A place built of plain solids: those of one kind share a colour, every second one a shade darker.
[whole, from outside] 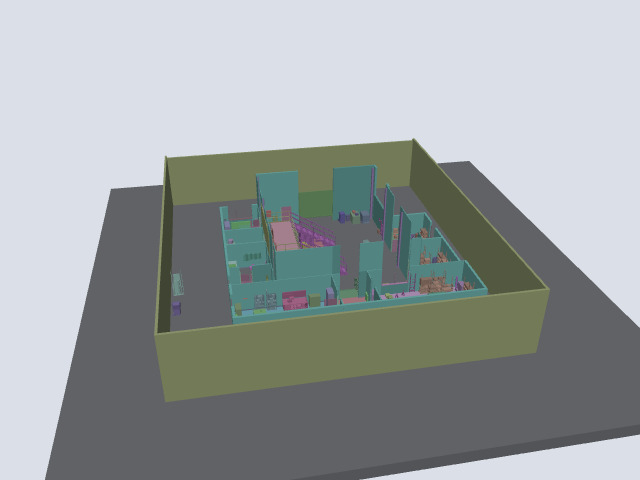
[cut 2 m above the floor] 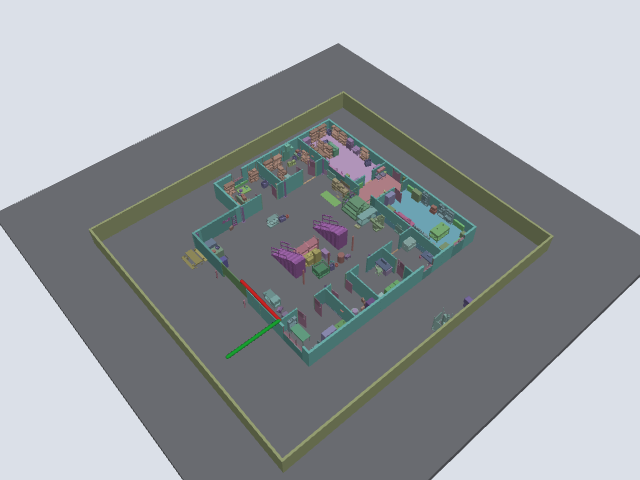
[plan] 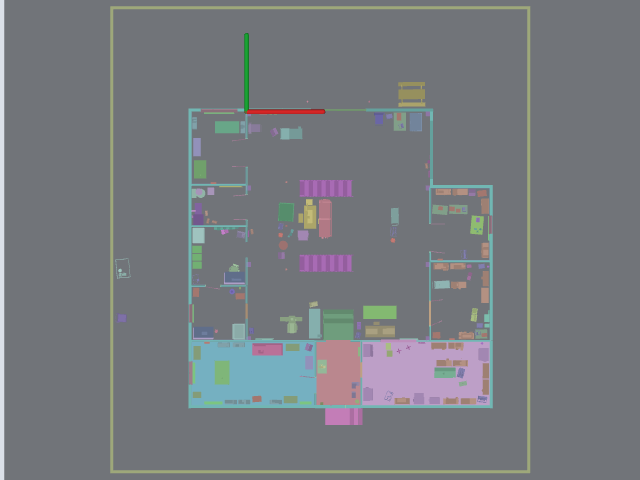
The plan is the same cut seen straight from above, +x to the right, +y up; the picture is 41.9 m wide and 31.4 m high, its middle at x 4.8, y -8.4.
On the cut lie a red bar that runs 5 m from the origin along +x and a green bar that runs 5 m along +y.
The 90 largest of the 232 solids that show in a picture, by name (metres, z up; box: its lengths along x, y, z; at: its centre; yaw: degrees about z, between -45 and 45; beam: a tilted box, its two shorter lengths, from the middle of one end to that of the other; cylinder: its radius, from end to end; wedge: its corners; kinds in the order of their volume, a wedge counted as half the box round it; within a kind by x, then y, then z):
{
 "yard_bound_1": {"box": [0.2, 30.55, 5.85], "at": [-8.82, -8.39, 2.88]},
 "yard_bound_2": {"box": [27.48, 0.2, 5.85], "at": [4.82, -23.56, 2.88]},
 "yard_bound_3": {"box": [27.48, 0.2, 5.62], "at": [4.82, 6.79, 2.76]},
 "yard_bound_4": {"box": [0.2, 30.55, 5.85], "at": [18.45, -8.39, 2.88]},
 "wall_1": {"box": [0.2, 1.56, 3.33], "at": [-3.7, -18.62, 1.61]},
 "wall_2": {"box": [0.2, 1.51, 1.63], "at": [-3.7, -17.1, 0.77]},
 "wall_3": {"box": [0.2, 1.36, 3.33], "at": [-3.7, -15.68, 1.61]},
 "wall_4": {"box": [0.2, 1.21, 2.65], "at": [-3.7, -14.4, 1.27]},
 "wall_5": {"box": [0.2, 1.21, 2.65], "at": [-3.7, -12.0, 1.27]},
 "wall_6": {"box": [0.2, 3.9, 2.65], "at": [-3.7, -9.45, 1.27]},
 "wall_7": {"box": [0.2, 2.7, 2.65], "at": [-3.7, -6.15, 1.27]},
 "wall_8": {"box": [0.2, 5.0, 2.65], "at": [-3.7, -2.3, 1.27]},
 "wall_9": {"box": [0.81, 0.2, 2.65], "at": [-3.4, 0.1, 1.27]},
 "wall_10": {"box": [3.6, 0.06, 2.65], "at": [-1.8, -14.97, 1.27]},
 "wall_11": {"box": [3.6, 0.06, 2.65], "at": [-1.8, -7.53, 1.27]},
 "wall_12": {"box": [3.6, 0.06, 2.65], "at": [-1.8, -7.47, 1.27]},
 "wall_13": {"box": [3.6, 0.06, 2.65], "at": [-1.8, -4.83, 1.27]},
 "wall_14": {"box": [3.6, 0.06, 2.65], "at": [-1.8, -4.77, 1.27]},
 "wall_15": {"box": [2.41, 0.2, 1.15], "at": [-1.8, 0.1, 0.53]},
 "wall_16": {"box": [3.66, 0.06, 3.33], "at": [-1.77, -15.03, 1.61]},
 "wall_17": {"box": [0.61, 0.2, 2.65], "at": [-0.3, 0.1, 1.27]},
 "wall_18": {"box": [0.06, 1.85, 2.65], "at": [-0.03, -10.47, 1.27]},
 "wall_19": {"box": [0.06, 1.75, 2.65], "at": [-0.03, -0.88, 1.27]},
 "wall_20": {"box": [0.06, 1.45, 5.95], "at": [0.03, -14.28, 2.92]},
 "wall_21": {"box": [0.06, 1.21, 5.95], "at": [0.03, -11.95, 2.92]},
 "wall_22": {"box": [0.06, 1.91, 5.95], "at": [0.03, -10.51, 2.92]},
 "wall_23": {"box": [0.06, 1.75, 5.95], "at": [0.03, -0.88, 2.92]},
 "wall_24": {"box": [8.3, 0.2, 3.33], "at": [0.35, -19.3, 1.61]},
 "wall_25": {"box": [4.21, 0.2, 5.95], "at": [2.1, 0.1, 2.92]},
 "wall_26": {"box": [4.56, 0.06, 3.33], "at": [2.22, -15.03, 1.61]},
 "wall_27": {"box": [4.56, 0.06, 5.95], "at": [2.28, -14.97, 2.92]},
 "wall_28": {"box": [0.06, 2.35, 3.33], "at": [4.47, -16.18, 1.61]},
 "wall_29": {"box": [3.0, 0.2, 3.33], "at": [6.0, -19.3, 1.61]},
 "wall_30": {"box": [0.06, 1.8, 3.33], "at": [7.47, -18.3, 1.61]},
 "wall_31": {"box": [0.06, 1.4, 3.33], "at": [7.47, -15.7, 1.61]},
 "wall_32": {"box": [1.32, 0.06, 5.95], "at": [8.1, -14.97, 2.92]},
 "wall_33": {"box": [4.41, 0.2, 5.95], "at": [10.0, 0.1, 2.92]},
 "wall_34": {"box": [0.91, 0.06, 5.95], "at": [11.55, -14.97, 2.92]},
 "wall_35": {"box": [8.6, 0.2, 3.33], "at": [11.8, -19.3, 1.61]},
 "wall_36": {"box": [0.06, 0.95, 5.95], "at": [11.97, -14.52, 2.92]},
 "wall_37": {"box": [0.06, 2.62, 5.95], "at": [11.97, -11.05, 2.92]},
 "wall_38": {"box": [0.06, 2.37, 5.95], "at": [11.97, -6.12, 2.92]},
 "wall_39": {"box": [0.2, 0.61, 5.95], "at": [12.1, -4.7, 2.92]},
 "wall_40": {"box": [0.2, 3.81, 2.95], "at": [12.1, -2.5, 1.43]},
 "wall_41": {"box": [0.2, 0.81, 5.95], "at": [12.1, -0.2, 2.92]},
 "wall_42": {"box": [3.96, 0.06, 3.33], "at": [13.92, -15.03, 1.61]},
 "wall_43": {"box": [3.9, 0.06, 2.65], "at": [13.95, -14.97, 1.27]},
 "wall_44": {"box": [3.9, 0.06, 2.65], "at": [13.95, -9.83, 1.27]},
 "wall_45": {"box": [3.9, 0.06, 2.65], "at": [13.95, -9.77, 1.27]},
 "wall_46": {"box": [4.1, 0.2, 2.65], "at": [14.05, -4.9, 1.27]},
 "wall_47": {"box": [0.2, 4.4, 3.33], "at": [16.0, -17.2, 1.61]},
 "wall_48": {"box": [0.2, 5.2, 2.65], "at": [16.0, -12.4, 1.27]},
 "wall_49": {"box": [0.2, 1.81, 2.65], "at": [16.0, -8.9, 1.27]},
 "wall_50": {"box": [0.2, 2.01, 2.65], "at": [16.0, -5.8, 1.27]},
 "raised_floor_crib_1": {"box": [8.53, 4.33, 0.73], "at": [11.7, -17.1, 0.32]},
 "raised_floor_inspect_1": {"box": [8.23, 4.33, 0.73], "at": [0.45, -17.1, 0.32]},
 "raised_floor_lobby_1": {"box": [3.13, 4.33, 0.73], "at": [6.0, -17.1, 0.32]},
 "raised_floor_steel_grating_1": {"box": [2.6, 6.0, 0.2], "at": [1.36, -7.47, 2.7]},
 "crate_1": {"box": [0.8, 1.2, 0.95], "at": [10.02, -0.65, 0.42]},
 "crate_2": {"box": [1.0, 0.6, 0.95], "at": [12.65, -6.42, 0.42], "yaw": -5.3},
 "crate_3": {"box": [1.2, 0.6, 0.8], "at": [13.85, -6.4, 0.35], "yaw": -1.2},
 "tall_cupboard_1": {"box": [0.5, 1.2, 1.85], "at": [-3.25, -2.33, 1.02]},
 "tall_cupboard_2": {"box": [0.5, 0.9, 1.94], "at": [4.09, -16.43, 1.71]},
 "door_landing_1": {"box": [2.0, 1.1, 0.73], "at": [6.0, -14.39, 0.32]},
 "door_landing_2": {"box": [2.0, 0.32, 0.56], "at": [6.0, -13.7, 0.23]},
 "plan_chest_small_1": {"box": [0.69, 0.97, 0.98], "at": [-3.2, -8.11, 0.44]},
 "plan_chest_small_2": {"box": [0.64, 0.92, 0.97], "at": [-0.5, -14.39, 0.43]},
 "plan_chest_small_3": {"box": [0.73, 1.02, 0.4], "at": [-0.49, -14.39, 0.7]},
 "filing_cabinet_1": {"box": [0.48, 0.9, 1.05], "at": [-3.24, -15.79, 1.16]},
 "filing_cabinet_2": {"box": [0.9, 0.48, 1.05], "at": [2.87, -18.84, 1.16]},
 "filing_cabinet_3": {"box": [0.9, 0.48, 1.05], "at": [3.01, -15.42, 1.16]},
 "wall_over_deck_1": {"box": [0.1, 6.06, 2.22], "at": [0.0, -7.47, 3.89]},
 "filing_tall_1": {"box": [0.62, 0.47, 1.37], "at": [-3.24, -10.04, 0.64]},
 "filing_tall_2": {"box": [0.62, 0.47, 1.37], "at": [-3.24, -9.53, 0.64]},
 "filing_tall_3": {"box": [0.62, 0.47, 1.37], "at": [-3.24, -9.02, 0.64]},
 "yard_step_1": {"box": [1.6, 1.1, 0.67], "at": [5.95, -19.95, 0.33]},
 "surface_grinder_1": {"box": [0.31, 0.61, 1.73], "at": [3.55, -6.96, 0.81]},
 "surface_grinder_2": {"box": [0.78, 1.5, 0.62], "at": [4.16, -6.91, 0.45]},
 "roll_cab_1": {"box": [0.46, 0.85, 0.76], "at": [7.85, -18.51, 1.17]},
 "roll_cab_2": {"box": [0.46, 0.85, 0.72], "at": [7.85, -15.63, 1.15]},
 "roll_cab_3": {"box": [0.46, 0.85, 0.72], "at": [15.61, -15.88, 1.15]},
 "plant_pumps_1": {"box": [0.68, 0.72, 1.35], "at": [-3.16, -7.08, 0.62]},
 "roller_shutter_1": {"box": [3.46, 0.06, 2.97], "at": [6.0, 0.12, 2.02]},
 "pallet_load_1": {"box": [0.74, 1.12, 0.75], "at": [11.07, -0.69, 0.52]},
 "stillage_1": {"box": [0.88, 1.08, 0.56], "at": [2.58, -6.57, 0.23], "yaw": -3.2},
 "surface_table_1": {"box": [0.96, 1.56, 0.26], "at": [-1.6, -17.07, 1.42]},
 "wheelie_bin_1": {"box": [0.51, 0.62, 1.12], "at": [8.67, -0.52, 0.51]},
 "spill_kit_1": {"box": [0.62, 0.51, 1.12], "at": [0.57, -1.08, 0.51]},
 "centre_lathe_1": {"box": [1.83, 0.65, 0.25], "at": [8.73, -14.39, 0.69]},
 "fitters_bench_1": {"box": [0.65, 1.9, 0.23], "at": [4.45, -13.88, 0.06]}
}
